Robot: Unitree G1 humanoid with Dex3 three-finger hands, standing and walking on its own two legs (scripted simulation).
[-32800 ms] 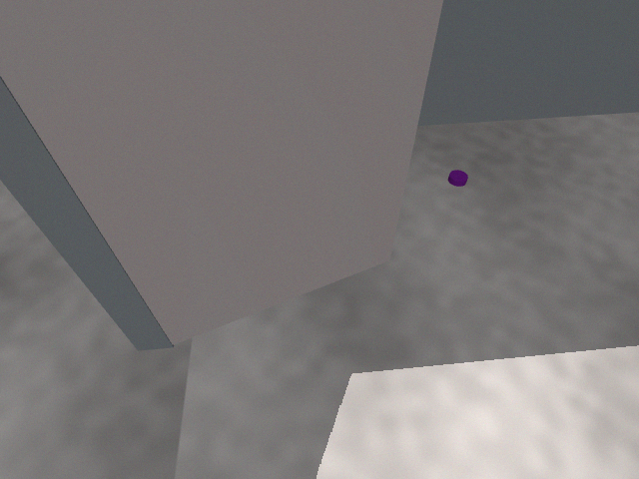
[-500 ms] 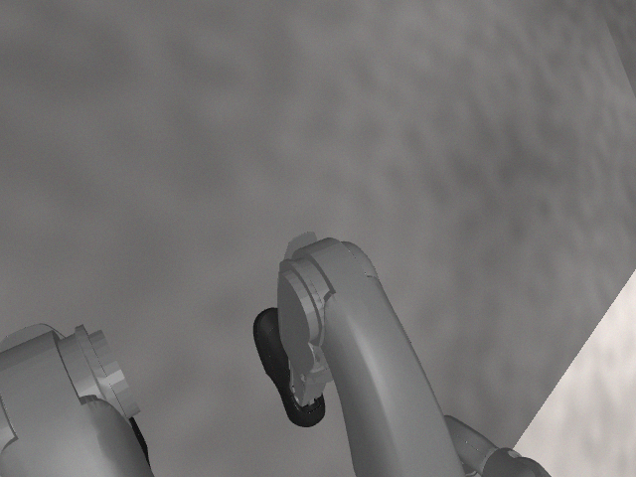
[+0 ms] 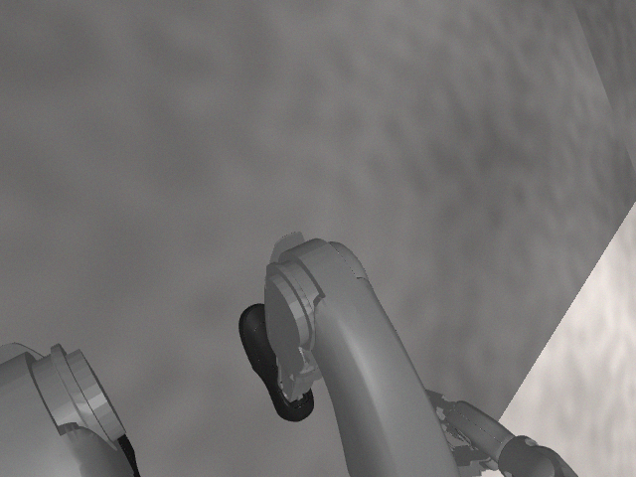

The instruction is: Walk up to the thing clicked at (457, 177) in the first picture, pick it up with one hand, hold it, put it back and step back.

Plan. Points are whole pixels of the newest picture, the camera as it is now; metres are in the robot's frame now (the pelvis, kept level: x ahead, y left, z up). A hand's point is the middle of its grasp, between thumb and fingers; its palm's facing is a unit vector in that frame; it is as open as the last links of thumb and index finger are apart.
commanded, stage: close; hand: left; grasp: from above
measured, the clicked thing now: out of the picture +0.44 +0.32 -0.29
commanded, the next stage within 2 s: settle in 0.80 s
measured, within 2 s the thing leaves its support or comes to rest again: leaves its support in 1.08 s
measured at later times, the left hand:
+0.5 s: hand out of the picture +0.42 +0.30 -0.26, palm faces -0.35 -0.06 -0.94, open 11.2 cm
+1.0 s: hand out of the picture +0.41 +0.31 -0.26, palm faces -0.47 -0.19 -0.86, open 10.8 cm
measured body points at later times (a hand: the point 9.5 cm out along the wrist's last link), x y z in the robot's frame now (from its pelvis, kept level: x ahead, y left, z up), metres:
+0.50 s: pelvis -0.01 -0.01 +0.00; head +0.26 +0.14 +0.33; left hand +0.44 +0.30 -0.20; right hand +0.07 -0.26 -0.05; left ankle +0.06 +0.12 -0.27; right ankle +0.12 -0.13 -0.27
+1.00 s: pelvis -0.01 +0.00 +0.00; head +0.26 +0.13 +0.33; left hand +0.43 +0.32 -0.21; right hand +0.06 -0.24 -0.06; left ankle +0.06 +0.12 -0.27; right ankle +0.12 -0.13 -0.27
